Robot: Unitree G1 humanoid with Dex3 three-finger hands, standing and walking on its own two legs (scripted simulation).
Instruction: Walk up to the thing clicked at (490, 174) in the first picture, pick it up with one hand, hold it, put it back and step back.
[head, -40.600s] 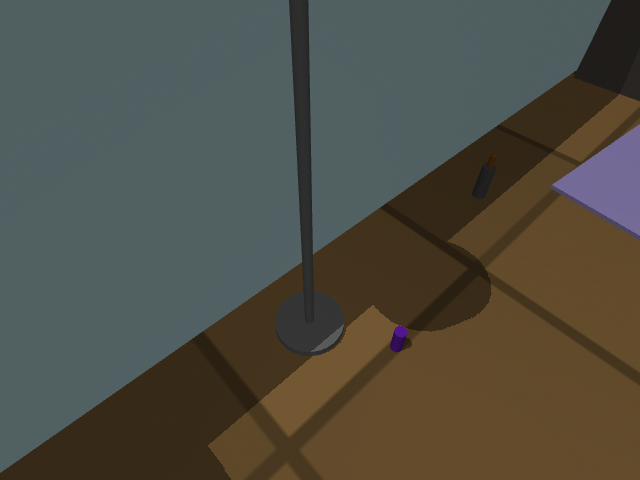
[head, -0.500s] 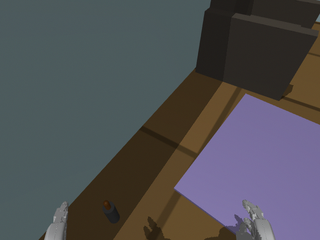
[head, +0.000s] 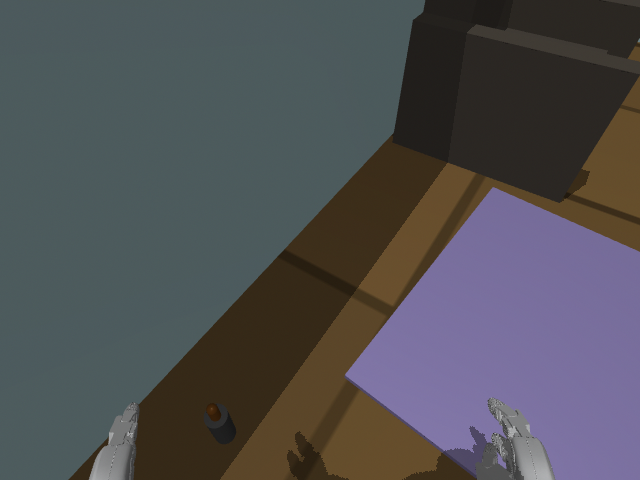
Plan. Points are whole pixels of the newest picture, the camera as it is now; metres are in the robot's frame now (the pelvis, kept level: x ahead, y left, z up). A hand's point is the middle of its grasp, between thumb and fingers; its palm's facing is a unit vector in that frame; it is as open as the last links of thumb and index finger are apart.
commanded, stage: home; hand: left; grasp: from above
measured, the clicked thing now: (218, 421) +0.41 +0.25 -0.60
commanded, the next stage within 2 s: stand in 1.46 s
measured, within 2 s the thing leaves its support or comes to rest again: neither
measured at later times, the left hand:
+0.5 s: hand out of the picture +0.16 +0.18 -0.05, palm faces +0.09 -0.96 -0.28, open 17.2 cm
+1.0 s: hand out of the picture +0.16 +0.18 -0.05, palm faces +0.09 -0.96 -0.28, open 17.3 cm
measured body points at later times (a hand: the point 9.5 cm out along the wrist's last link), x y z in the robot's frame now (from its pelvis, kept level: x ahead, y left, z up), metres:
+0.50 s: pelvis -0.01 +0.00 +0.00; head +0.01 +0.00 +0.45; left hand +0.15 +0.23 -0.03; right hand +0.15 -0.24 -0.07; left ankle +0.01 +0.13 -0.69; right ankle +0.00 -0.12 -0.69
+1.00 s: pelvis +0.00 +0.00 +0.00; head +0.01 +0.00 +0.45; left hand +0.16 +0.23 -0.03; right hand +0.15 -0.24 -0.07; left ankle +0.01 +0.13 -0.69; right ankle +0.00 -0.12 -0.69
